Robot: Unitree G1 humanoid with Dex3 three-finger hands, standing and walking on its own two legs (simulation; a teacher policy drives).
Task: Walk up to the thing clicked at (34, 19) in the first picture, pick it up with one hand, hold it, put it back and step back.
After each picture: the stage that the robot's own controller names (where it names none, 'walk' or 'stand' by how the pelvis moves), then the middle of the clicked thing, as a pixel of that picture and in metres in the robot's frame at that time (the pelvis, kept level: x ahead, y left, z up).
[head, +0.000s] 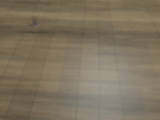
stand; (35, 21) +1.83 +0.61 -0.72
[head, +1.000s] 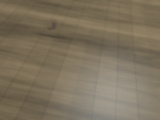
walk; (54, 24) +1.75 +0.25 -0.70
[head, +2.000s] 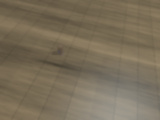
walk; (60, 49) +1.23 +0.15 -0.72
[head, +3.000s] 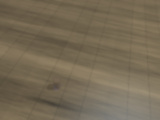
walk; (57, 83) +0.83 +0.18 -0.72
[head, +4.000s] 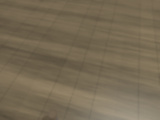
walk; (53, 116) +0.51 +0.21 -0.71
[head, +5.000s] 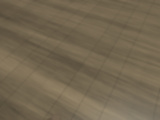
stand; out of the picture +0.48 +0.20 -0.71
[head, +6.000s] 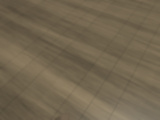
walk; out of the picture +0.47 +0.15 -0.72
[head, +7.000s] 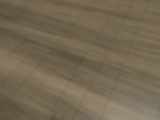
walk; (60, 117) +0.47 +0.22 -0.68
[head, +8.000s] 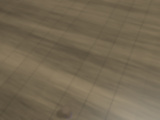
walk; (67, 112) +0.48 +0.19 -0.67
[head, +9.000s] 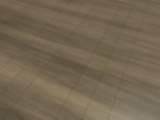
stand; out of the picture +0.44 +0.13 -0.73
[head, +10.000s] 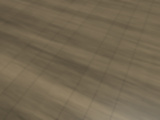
stand; out of the picture +0.43 +0.12 -0.73
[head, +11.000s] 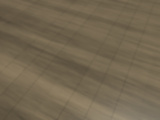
stand; out of the picture +0.43 +0.12 -0.73
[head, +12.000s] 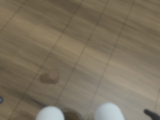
go down; (54, 77) +0.49 +0.11 -0.48
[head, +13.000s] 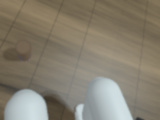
go down; (23, 51) +0.53 +0.15 -0.33
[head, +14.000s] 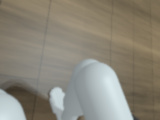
close in; out of the picture +0.52 +0.20 -0.26
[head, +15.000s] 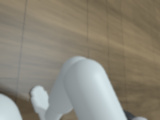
close; out of the picture +0.51 +0.22 -0.26
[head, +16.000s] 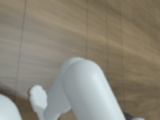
close; out of the picture +0.50 +0.22 -0.27
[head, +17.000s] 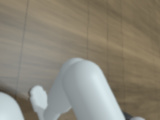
close; out of the picture +0.49 +0.21 -0.28
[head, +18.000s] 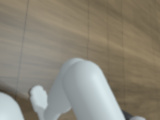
close; out of the picture +0.48 +0.21 -0.28
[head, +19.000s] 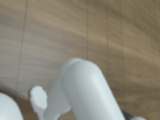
lift; out of the picture +0.48 +0.22 -0.27
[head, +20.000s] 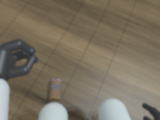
lift; (55, 89) +0.42 +0.13 -0.48
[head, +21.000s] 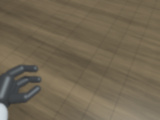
go down; out of the picture +0.36 +0.13 -0.70
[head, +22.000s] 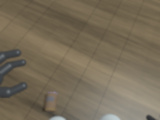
close in; (51, 102) +0.41 +0.17 -0.56
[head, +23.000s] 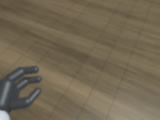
hold; out of the picture +0.38 +0.21 -0.68
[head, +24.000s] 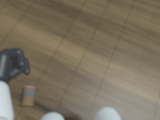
crouch; (28, 96) +0.41 +0.28 -0.54
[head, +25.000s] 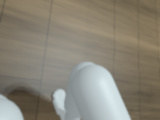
hold; out of the picture +0.41 +0.41 -0.29
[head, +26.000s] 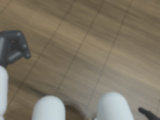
hold; out of the picture +0.45 +0.44 -0.43
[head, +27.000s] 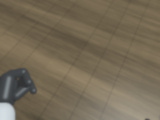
crouch; (5, 113) +0.42 +0.51 -0.66
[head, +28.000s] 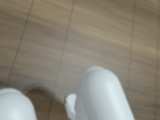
lower; out of the picture +0.43 +0.65 -0.31
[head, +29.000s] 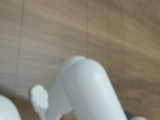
lower; out of the picture +0.33 +0.77 -0.28
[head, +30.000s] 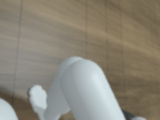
lower; out of the picture +0.30 +0.84 -0.29
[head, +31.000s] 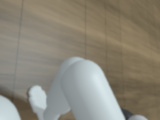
lower; out of the picture +0.29 +0.92 -0.29
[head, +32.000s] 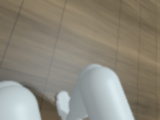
withdraw; out of the picture +0.34 +0.98 -0.30
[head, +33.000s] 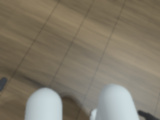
walk; out of the picture +0.47 +1.00 -0.39
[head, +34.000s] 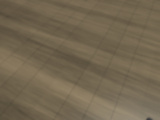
stand; out of the picture +0.46 +1.04 -0.68
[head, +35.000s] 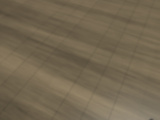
stand; out of the picture +0.48 +1.13 -0.69
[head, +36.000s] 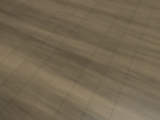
stand; out of the picture +0.48 +1.19 -0.69
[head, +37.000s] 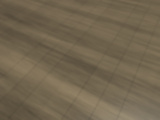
stand; out of the picture +0.51 +1.25 -0.75
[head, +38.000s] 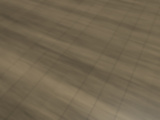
stand; out of the picture +0.49 +1.33 -0.75
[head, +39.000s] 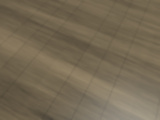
walk; out of the picture +0.54 +1.36 -0.72
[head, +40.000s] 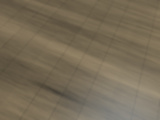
walk; out of the picture +0.73 +1.47 -0.73
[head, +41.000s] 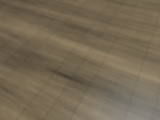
stand; out of the picture +1.11 +1.56 -0.73
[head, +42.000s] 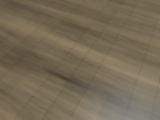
stand; out of the picture +1.09 +1.59 -0.75
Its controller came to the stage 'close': yes
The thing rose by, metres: 0.01
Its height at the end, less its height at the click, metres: -0.02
